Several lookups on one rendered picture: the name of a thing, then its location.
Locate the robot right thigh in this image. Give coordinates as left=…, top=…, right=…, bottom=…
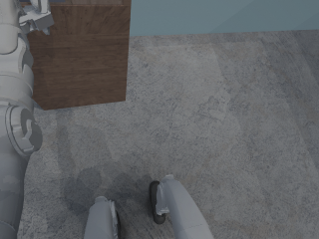
left=158, top=179, right=214, bottom=239

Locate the left robot forearm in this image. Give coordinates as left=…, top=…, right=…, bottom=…
left=0, top=24, right=35, bottom=115

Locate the cabinet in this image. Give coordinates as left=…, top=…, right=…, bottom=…
left=21, top=0, right=132, bottom=111

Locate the left robot upper arm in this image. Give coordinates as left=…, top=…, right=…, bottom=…
left=0, top=105, right=43, bottom=239

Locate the left robot hand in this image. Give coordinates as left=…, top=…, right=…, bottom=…
left=0, top=0, right=55, bottom=37

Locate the right robot shin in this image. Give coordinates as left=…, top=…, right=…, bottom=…
left=156, top=174, right=174, bottom=215

